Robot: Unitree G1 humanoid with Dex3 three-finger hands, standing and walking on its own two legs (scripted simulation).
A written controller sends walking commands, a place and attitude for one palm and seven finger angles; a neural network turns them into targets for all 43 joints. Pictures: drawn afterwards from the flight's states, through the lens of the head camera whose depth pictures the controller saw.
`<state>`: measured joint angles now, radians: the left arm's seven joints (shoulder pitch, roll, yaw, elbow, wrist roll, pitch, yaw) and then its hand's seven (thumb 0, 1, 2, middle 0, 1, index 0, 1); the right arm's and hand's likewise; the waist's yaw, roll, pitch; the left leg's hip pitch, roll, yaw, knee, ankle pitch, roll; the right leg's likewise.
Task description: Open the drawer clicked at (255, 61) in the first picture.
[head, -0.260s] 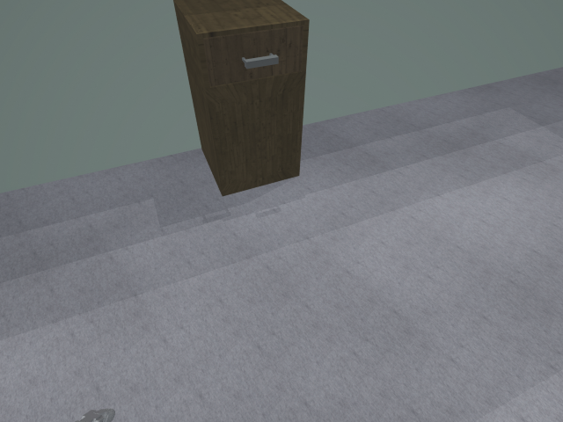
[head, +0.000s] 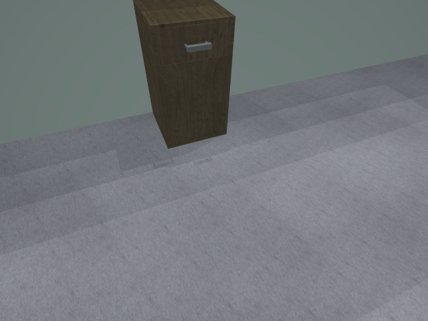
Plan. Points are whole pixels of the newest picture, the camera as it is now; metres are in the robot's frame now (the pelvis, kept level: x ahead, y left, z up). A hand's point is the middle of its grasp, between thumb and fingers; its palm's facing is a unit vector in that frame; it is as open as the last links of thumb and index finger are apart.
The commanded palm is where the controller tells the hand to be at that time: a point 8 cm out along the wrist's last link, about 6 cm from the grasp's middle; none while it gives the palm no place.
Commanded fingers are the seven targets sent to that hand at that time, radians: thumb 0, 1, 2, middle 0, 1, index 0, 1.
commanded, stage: stand and wait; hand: left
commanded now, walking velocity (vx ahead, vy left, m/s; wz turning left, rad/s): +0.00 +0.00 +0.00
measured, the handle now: (197, 45) +1.39 +0.17 -0.08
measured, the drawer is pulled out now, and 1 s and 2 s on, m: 0.00 0.00 0.00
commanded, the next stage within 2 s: look at it before walking up in 0.56 s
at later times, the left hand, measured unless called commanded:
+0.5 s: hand out of the picture +0.06 +0.25 -0.15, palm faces -0.02 -0.94 -0.33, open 7.4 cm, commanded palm none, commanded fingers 0.00 0.90 0.90 -0.20 -0.30 -0.20 -0.30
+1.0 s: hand out of the picture +0.07 +0.24 -0.15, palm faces -0.03 -0.95 -0.32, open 7.4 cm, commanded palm none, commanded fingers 0.00 0.90 0.90 -0.20 -0.30 -0.20 -0.30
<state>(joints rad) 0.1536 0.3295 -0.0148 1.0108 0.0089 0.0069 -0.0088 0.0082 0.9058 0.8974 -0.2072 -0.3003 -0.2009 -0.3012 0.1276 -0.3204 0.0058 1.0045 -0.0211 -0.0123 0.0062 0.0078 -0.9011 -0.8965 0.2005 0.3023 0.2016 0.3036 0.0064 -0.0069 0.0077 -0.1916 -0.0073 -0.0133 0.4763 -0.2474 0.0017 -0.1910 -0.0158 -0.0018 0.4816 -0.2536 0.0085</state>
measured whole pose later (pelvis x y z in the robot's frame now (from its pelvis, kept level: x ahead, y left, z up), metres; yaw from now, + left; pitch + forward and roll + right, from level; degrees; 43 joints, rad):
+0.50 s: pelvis +0.00 +0.00 +0.00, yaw +0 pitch -2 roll +0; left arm 0.15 0.35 0.00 1.09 0.01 0.00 -0.01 0.01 0.91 0.90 -0.21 -0.30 -0.20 -0.30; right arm 0.15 -0.33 0.00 1.10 -0.01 -0.01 0.01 0.01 -0.90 -0.90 0.20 0.30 0.20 0.30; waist 0.00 -0.01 0.02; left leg -0.17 -0.01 -0.01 0.42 -0.21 0.00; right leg -0.16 -0.01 0.00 0.42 -0.22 0.01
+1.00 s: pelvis +0.00 +0.00 +0.01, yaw +0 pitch -2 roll +0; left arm 0.14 0.34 -0.01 1.09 0.01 0.00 -0.01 0.01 0.91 0.90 -0.21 -0.30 -0.20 -0.30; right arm 0.12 -0.33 0.00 1.11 -0.01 -0.01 0.01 0.01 -0.90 -0.90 0.20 0.30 0.20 0.30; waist 0.00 -0.01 0.03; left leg -0.15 0.00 -0.01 0.39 -0.20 0.00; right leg -0.15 -0.01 0.00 0.39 -0.21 0.01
